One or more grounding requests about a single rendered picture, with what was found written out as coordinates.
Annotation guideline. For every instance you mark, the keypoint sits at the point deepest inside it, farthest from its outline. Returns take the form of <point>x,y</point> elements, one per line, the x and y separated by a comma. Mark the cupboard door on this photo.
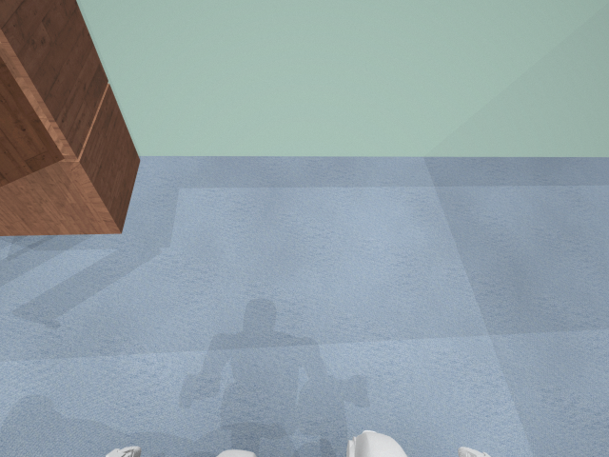
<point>25,144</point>

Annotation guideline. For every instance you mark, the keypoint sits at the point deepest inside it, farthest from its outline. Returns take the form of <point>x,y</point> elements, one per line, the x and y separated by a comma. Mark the robot right thigh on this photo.
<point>373,444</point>

